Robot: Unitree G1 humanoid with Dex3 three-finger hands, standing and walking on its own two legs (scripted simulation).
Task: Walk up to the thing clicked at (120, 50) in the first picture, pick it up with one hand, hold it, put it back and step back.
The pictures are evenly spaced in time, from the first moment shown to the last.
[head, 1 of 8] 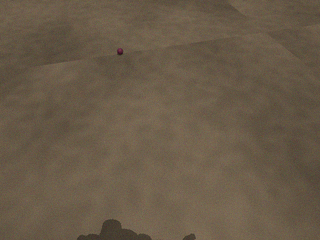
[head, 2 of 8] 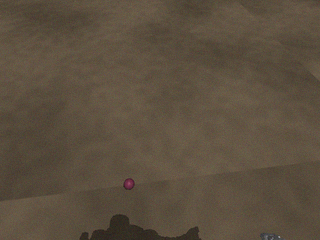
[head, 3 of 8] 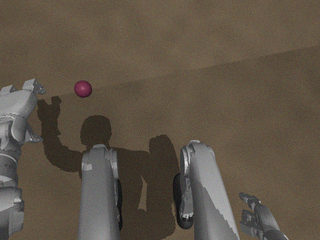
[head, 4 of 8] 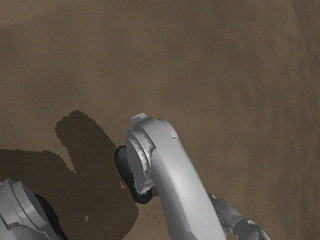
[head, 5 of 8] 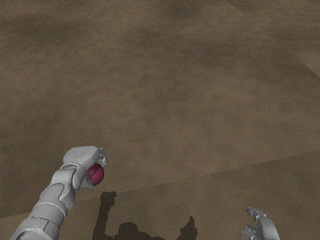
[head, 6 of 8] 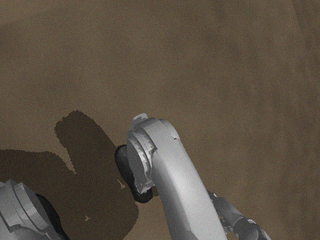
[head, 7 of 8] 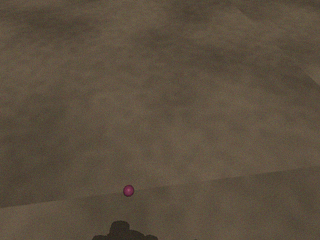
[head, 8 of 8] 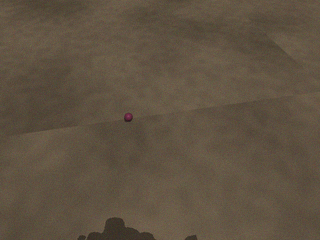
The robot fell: no
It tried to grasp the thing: yes
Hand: left
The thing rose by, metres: 0.67
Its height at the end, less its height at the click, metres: +0.00
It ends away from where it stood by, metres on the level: 0.01
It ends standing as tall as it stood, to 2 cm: yes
